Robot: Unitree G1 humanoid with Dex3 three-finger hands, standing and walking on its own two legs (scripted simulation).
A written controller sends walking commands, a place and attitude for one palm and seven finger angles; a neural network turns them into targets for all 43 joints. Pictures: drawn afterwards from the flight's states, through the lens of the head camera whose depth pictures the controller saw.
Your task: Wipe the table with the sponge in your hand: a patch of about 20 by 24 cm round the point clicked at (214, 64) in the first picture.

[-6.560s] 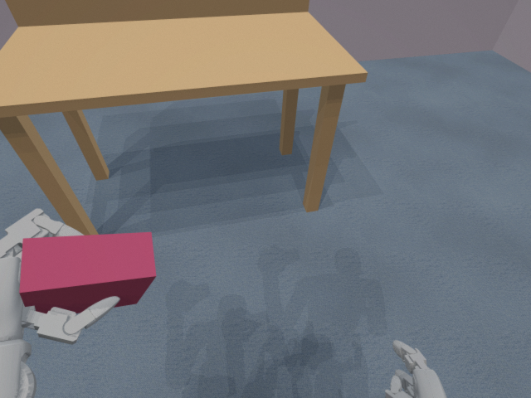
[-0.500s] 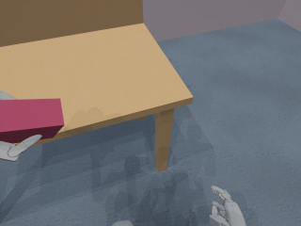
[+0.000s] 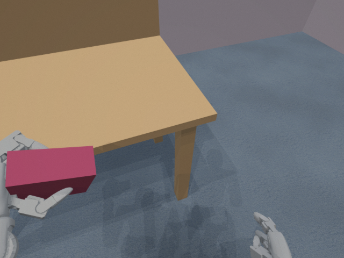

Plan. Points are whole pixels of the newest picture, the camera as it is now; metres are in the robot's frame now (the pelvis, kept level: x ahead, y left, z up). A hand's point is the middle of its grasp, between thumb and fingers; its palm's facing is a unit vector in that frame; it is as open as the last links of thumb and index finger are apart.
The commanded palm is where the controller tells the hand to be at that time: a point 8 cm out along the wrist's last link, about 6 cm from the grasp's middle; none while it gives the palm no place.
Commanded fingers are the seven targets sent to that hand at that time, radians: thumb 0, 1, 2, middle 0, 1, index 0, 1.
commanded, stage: come to a stop and stand still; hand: left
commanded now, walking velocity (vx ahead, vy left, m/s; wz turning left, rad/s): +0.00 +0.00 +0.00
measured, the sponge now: (65, 174) +0.23 +0.21 +0.14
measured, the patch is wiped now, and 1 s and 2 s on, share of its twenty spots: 0.00 0.00 0.00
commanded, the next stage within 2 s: look again from close up in 0.64 s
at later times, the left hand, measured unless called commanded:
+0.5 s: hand (30, 166) +0.23 +0.28 +0.15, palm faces +0.40 -0.84 -0.37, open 9.6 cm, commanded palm +0.18 +0.31 +0.17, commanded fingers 0.00 0.10 1.30 -1.20 -1.60 -1.20 -1.60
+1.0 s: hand (27, 162) +0.24 +0.28 +0.16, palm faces +0.41 -0.83 -0.37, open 9.6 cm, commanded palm +0.18 +0.32 +0.17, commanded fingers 0.00 0.10 1.30 -1.20 -1.60 -1.20 -1.60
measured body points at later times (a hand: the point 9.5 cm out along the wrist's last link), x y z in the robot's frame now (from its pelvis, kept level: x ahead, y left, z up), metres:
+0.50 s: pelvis +0.02 +0.03 +0.00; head +0.04 +0.04 +0.45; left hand +0.21 +0.32 +0.17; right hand +0.21 -0.20 -0.07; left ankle +0.04 +0.10 -0.74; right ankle +0.04 -0.08 -0.74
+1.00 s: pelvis +0.02 +0.04 +0.00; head +0.05 +0.04 +0.45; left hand +0.21 +0.33 +0.18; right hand +0.22 -0.18 -0.08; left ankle +0.04 +0.10 -0.74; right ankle +0.04 -0.08 -0.74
